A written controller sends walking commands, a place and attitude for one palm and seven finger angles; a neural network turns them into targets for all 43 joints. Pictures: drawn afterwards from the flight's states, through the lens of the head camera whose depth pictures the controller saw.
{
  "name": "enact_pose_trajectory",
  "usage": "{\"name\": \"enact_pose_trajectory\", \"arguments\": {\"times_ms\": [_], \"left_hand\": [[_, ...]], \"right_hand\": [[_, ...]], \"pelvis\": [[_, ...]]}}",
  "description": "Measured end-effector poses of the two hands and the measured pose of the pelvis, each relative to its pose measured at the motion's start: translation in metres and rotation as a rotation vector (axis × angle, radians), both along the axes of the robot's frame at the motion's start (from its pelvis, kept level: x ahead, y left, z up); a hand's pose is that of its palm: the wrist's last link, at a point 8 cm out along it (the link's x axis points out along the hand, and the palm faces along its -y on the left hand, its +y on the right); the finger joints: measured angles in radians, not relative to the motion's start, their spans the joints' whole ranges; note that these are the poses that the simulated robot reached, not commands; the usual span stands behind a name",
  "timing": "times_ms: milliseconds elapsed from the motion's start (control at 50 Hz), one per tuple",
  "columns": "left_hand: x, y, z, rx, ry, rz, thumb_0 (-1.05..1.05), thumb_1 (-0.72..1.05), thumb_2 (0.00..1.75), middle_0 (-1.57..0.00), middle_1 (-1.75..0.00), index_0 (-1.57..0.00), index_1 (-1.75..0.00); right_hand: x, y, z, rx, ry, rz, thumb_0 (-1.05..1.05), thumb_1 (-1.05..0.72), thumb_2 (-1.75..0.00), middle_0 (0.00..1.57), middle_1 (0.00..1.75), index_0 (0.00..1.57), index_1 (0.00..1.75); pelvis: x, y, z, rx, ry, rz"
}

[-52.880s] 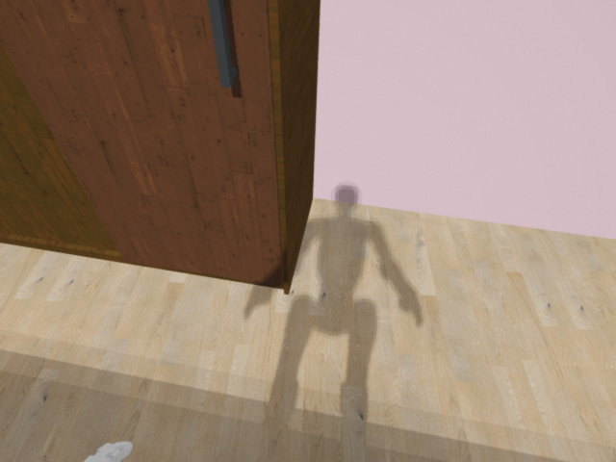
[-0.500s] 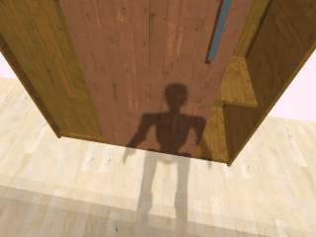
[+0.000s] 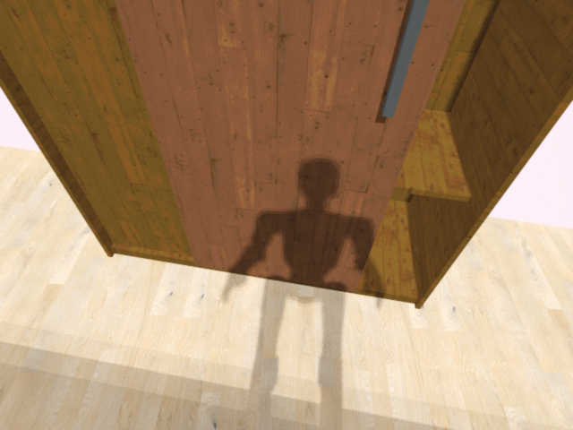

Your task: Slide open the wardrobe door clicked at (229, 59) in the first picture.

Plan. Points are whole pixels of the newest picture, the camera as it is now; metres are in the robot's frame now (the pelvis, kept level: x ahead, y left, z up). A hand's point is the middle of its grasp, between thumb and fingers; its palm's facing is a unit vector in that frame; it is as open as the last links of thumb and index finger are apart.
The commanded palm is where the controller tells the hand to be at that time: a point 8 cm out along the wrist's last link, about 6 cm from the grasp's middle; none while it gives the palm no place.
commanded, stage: take the last steps up to it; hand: right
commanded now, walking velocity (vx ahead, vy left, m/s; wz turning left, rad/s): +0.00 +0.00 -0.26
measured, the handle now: (404, 48) +0.71 -0.16 +0.21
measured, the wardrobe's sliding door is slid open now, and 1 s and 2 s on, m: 0.24 0.24 0.24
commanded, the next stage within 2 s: come to a stop and stand still in 0.82 s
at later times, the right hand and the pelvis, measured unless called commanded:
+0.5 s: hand out of the picture +0.04 -0.20 -0.19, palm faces +0.04 +0.99 -0.17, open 7.4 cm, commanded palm none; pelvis +0.05 -0.02 -0.01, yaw -4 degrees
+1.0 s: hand (388, 393) +0.23 -0.17 -0.20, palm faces +0.15 +0.97 -0.17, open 7.2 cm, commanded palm none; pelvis +0.20 +0.01 -0.02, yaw -7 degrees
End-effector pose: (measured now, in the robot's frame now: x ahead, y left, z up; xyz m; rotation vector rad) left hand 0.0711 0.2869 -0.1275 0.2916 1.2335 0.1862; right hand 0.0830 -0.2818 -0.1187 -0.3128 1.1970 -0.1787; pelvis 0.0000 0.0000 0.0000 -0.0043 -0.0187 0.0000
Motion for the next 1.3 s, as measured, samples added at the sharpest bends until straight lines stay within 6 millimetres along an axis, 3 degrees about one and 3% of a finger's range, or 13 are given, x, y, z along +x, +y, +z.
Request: {"name": "enact_pose_trajectory", "arguments": {"times_ms": [120,220,380,440,500,580,680,760,860,940,1000,1160,1300], "left_hand": [[-0.010,-0.005,-0.005,-0.010,0.033,-0.002,0.00,0.91,0.90,-0.20,-0.30,-0.20,-0.30],[-0.023,-0.024,-0.016,-0.051,0.080,-0.010,0.00,0.91,0.90,-0.20,-0.30,-0.20,-0.30],[-0.043,-0.069,-0.029,-0.099,0.190,0.012,0.00,0.91,0.90,-0.20,-0.30,-0.20,-0.30],[-0.054,-0.083,-0.028,-0.112,0.210,0.051,0.00,0.91,0.90,-0.20,-0.30,-0.20,-0.30],[-0.075,-0.094,-0.022,-0.130,0.279,0.085,0.00,0.91,0.90,-0.20,-0.30,-0.20,-0.30],[-0.098,-0.098,-0.011,-0.155,0.413,0.112,0.00,0.91,0.90,-0.20,-0.30,-0.20,-0.30],[-0.094,-0.082,-0.014,-0.169,0.501,0.150,0.00,0.91,0.90,-0.20,-0.30,-0.20,-0.30],[-0.054,-0.055,-0.031,-0.153,0.479,0.145,0.00,0.91,0.90,-0.20,-0.30,-0.20,-0.30],[0.050,-0.031,-0.028,-0.096,0.286,0.083,0.00,0.91,0.90,-0.20,-0.30,-0.20,-0.29],[0.130,-0.032,-0.021,-0.075,0.124,0.015,0.00,0.92,0.90,-0.19,-0.30,-0.19,-0.29],[0.173,-0.041,-0.025,-0.068,0.050,-0.028,0.00,0.92,0.90,-0.19,-0.30,-0.19,-0.29],[0.245,-0.052,-0.024,-0.102,0.031,-0.067,0.00,0.95,0.90,-0.20,-0.30,-0.20,-0.30],[0.268,-0.037,-0.023,-0.106,0.010,-0.053,0.00,0.92,0.90,-0.20,-0.30,-0.20,-0.30]], "right_hand": [[-0.008,0.006,-0.004,0.011,0.003,-0.021,0.00,-0.91,-0.90,0.20,0.30,0.20,0.30],[-0.027,0.017,-0.015,0.046,0.041,-0.047,0.00,-0.91,-0.90,0.20,0.30,0.20,0.30],[-0.070,0.027,-0.050,0.148,0.174,-0.152,0.00,-0.91,-0.90,0.20,0.30,0.20,0.30],[-0.072,0.030,-0.052,0.166,0.253,-0.148,0.00,-0.91,-0.90,0.20,0.29,0.20,0.30],[-0.051,0.034,-0.044,0.172,0.255,-0.139,0.00,-0.91,-0.90,0.20,0.29,0.20,0.30],[0.002,0.039,-0.033,0.170,0.165,-0.129,0.01,-0.92,-0.90,0.20,0.29,0.20,0.30],[0.079,0.049,-0.029,0.139,0.042,-0.091,0.01,-0.92,-0.90,0.20,0.29,0.20,0.30],[0.117,0.060,-0.036,0.121,-0.048,-0.112,0.00,-0.92,-0.90,0.20,0.29,0.20,0.30],[0.126,0.072,-0.037,0.136,-0.013,-0.155,-0.01,-0.93,-0.90,0.20,0.29,0.20,0.30],[0.133,0.066,-0.042,0.152,0.022,-0.171,-0.01,-0.95,-0.90,0.20,0.30,0.20,0.30],[0.138,0.063,-0.052,0.171,0.050,-0.197,-0.01,-0.94,-0.90,0.20,0.30,0.20,0.30],[0.147,0.066,-0.035,0.135,0.117,-0.228,0.00,-0.93,-0.90,0.20,0.29,0.20,0.30],[0.152,0.059,-0.024,0.079,0.125,-0.208,0.00,-0.91,-0.90,0.20,0.30,0.20,0.30]], "pelvis": [[-0.004,0.001,-0.002,-0.001,-0.003,-0.016],[0.000,0.000,-0.005,0.006,-0.006,-0.027],[0.031,-0.015,-0.018,0.015,-0.011,-0.058],[0.044,-0.020,-0.018,0.008,-0.002,-0.048],[0.055,-0.019,-0.012,0.013,0.007,-0.066],[0.073,-0.013,-0.006,0.018,0.020,-0.085],[0.106,0.005,-0.013,0.010,0.016,-0.083],[0.132,0.020,-0.026,0.008,-0.010,-0.106],[0.159,0.023,-0.016,0.023,0.001,-0.116],[0.183,0.019,-0.015,0.029,0.010,-0.118],[0.202,0.012,-0.022,0.037,0.009,-0.115],[0.233,0.016,-0.010,-0.003,0.021,-0.112],[0.234,0.021,-0.008,-0.041,0.034,-0.099]]}}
